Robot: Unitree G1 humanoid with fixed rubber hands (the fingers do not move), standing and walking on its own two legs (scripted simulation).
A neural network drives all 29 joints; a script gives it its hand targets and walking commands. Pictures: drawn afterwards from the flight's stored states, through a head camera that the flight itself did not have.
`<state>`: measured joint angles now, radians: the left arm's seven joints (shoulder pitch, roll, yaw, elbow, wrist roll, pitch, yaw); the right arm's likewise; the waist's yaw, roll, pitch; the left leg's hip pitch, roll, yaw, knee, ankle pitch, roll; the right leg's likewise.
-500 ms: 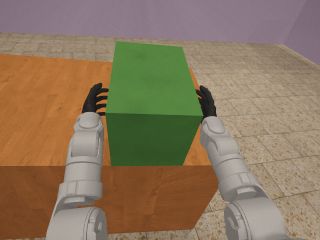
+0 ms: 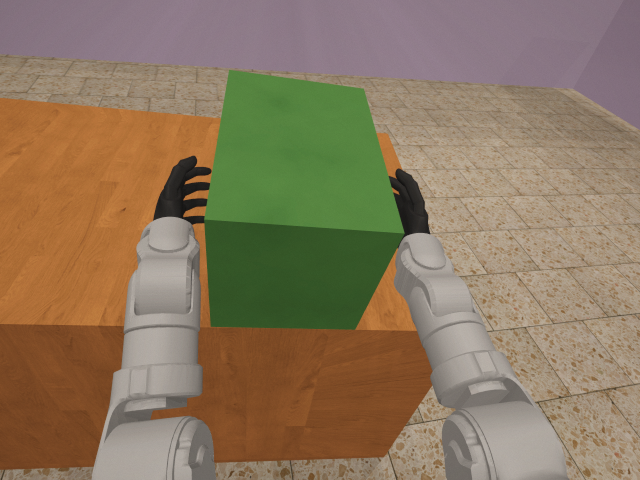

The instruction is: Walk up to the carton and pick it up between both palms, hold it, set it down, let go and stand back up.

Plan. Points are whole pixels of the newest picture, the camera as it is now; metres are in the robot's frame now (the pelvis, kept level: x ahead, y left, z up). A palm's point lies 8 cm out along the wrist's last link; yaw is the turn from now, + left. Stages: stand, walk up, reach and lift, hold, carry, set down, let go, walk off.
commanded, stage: reach and lift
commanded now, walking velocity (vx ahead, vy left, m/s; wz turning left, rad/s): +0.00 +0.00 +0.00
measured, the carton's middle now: (292, 199) +0.45 +0.02 +0.14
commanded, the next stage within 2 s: hold in 0.16 s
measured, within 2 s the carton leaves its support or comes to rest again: neither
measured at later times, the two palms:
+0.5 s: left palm (176, 218) +0.36 +0.16 +0.18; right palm (420, 225) +0.37 -0.13 +0.18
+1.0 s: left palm (184, 215) +0.36 +0.15 +0.18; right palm (431, 229) +0.36 -0.14 +0.18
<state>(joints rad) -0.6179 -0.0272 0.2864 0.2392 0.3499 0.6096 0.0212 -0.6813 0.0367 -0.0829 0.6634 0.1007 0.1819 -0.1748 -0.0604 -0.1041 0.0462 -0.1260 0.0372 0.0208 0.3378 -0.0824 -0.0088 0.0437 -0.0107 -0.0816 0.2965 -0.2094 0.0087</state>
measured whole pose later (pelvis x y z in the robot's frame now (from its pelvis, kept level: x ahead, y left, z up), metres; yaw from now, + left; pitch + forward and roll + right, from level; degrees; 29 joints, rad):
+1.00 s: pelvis +0.01 -0.01 +0.00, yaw -1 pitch -9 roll -1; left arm -0.51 -0.05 0.28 -0.01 0.34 0.74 -0.02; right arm -0.59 0.00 0.06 0.38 0.20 0.32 -0.26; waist -0.08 -0.06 0.06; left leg -0.07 0.04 0.02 0.33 -0.10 -0.02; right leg 0.09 0.00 -0.06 0.29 -0.22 0.00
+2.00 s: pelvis +0.01 +0.00 +0.00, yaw -1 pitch -9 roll -1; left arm -0.52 -0.04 0.26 0.03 0.35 0.71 0.00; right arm -0.62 -0.01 0.05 0.46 0.19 0.27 -0.23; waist -0.08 -0.06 0.06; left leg -0.08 0.03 0.01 0.33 -0.10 -0.01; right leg 0.09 0.00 -0.06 0.27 -0.21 0.00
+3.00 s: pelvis +0.01 -0.01 +0.00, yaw -1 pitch -8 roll -1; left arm -0.53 -0.04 0.27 0.06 0.34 0.71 -0.01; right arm -0.62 -0.01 0.04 0.47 0.20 0.29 -0.24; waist -0.08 -0.05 0.04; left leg -0.08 0.04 0.01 0.33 -0.10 -0.02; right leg 0.09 0.00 -0.04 0.28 -0.21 0.00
